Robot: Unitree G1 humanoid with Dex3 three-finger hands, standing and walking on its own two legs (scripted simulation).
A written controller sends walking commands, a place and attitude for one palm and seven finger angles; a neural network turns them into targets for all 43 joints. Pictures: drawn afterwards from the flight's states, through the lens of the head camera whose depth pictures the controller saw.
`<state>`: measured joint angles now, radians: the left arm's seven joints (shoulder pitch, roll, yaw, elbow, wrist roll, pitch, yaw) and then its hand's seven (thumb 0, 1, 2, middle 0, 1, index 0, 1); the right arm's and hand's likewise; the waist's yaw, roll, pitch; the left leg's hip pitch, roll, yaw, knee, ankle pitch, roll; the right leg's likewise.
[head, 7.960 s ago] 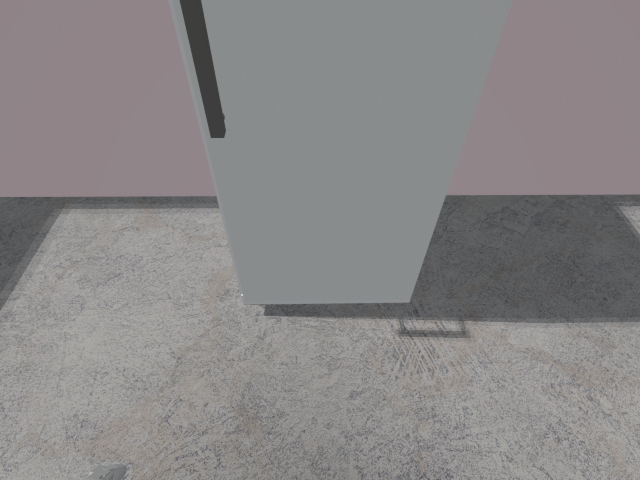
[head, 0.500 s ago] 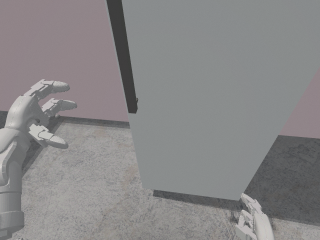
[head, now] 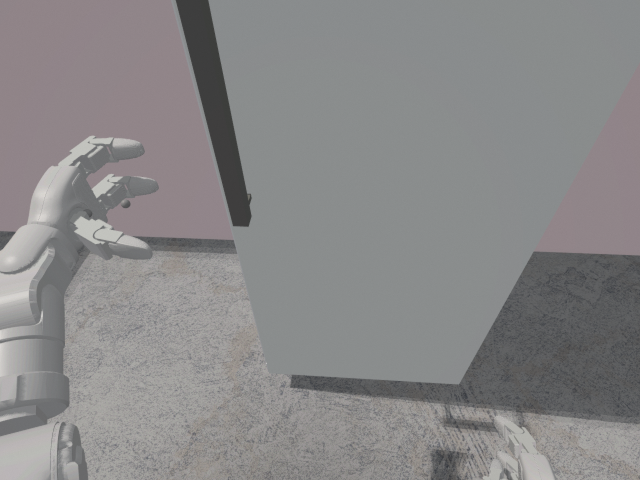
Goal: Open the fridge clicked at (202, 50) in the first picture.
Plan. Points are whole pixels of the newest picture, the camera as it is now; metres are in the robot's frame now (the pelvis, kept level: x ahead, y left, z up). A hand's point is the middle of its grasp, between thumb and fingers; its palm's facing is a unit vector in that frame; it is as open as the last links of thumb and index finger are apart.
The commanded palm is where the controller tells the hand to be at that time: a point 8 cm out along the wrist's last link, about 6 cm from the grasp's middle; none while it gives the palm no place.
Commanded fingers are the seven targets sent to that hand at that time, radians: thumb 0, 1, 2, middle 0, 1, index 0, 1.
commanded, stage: move the hooked fingers beside the handle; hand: left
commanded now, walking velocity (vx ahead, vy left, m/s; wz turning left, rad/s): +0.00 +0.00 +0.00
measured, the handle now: (224, 116) +0.53 +0.17 +0.21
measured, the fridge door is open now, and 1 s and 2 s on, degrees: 0 0 0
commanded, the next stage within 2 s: feel for the door with the fingertips in 1.70 s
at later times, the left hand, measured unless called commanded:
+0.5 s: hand (162, 173) +0.42 +0.23 +0.19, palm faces +0.01 -1.00 -0.01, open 14.0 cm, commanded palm +0.40 +0.28 +0.19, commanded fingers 0.00 -0.50 0.30 -0.30 -1.20 -0.30 -1.20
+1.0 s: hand (181, 150) +0.47 +0.22 +0.19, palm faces +0.00 -1.00 +0.00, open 14.0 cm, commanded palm +0.44 +0.27 +0.19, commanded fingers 0.00 -0.50 0.30 -0.30 -1.20 -0.30 -1.20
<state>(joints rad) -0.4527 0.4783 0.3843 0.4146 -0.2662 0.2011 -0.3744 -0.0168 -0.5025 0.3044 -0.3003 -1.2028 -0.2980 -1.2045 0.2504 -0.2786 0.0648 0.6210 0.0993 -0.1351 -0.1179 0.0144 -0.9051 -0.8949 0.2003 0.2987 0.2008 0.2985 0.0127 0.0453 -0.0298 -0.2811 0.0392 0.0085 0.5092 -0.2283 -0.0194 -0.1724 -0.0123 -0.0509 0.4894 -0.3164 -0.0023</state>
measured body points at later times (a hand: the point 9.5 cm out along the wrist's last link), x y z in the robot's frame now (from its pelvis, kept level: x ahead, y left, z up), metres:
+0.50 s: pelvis +0.00 +0.00 +0.00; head +0.01 -0.01 +0.45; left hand +0.41 +0.28 +0.20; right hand +0.12 -0.26 -0.10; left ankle +0.03 +0.13 -0.74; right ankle -0.04 -0.12 -0.74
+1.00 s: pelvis +0.01 +0.01 -0.01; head +0.04 +0.00 +0.44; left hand +0.47 +0.28 +0.19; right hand +0.05 -0.27 -0.12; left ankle +0.03 +0.13 -0.74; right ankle -0.04 -0.12 -0.74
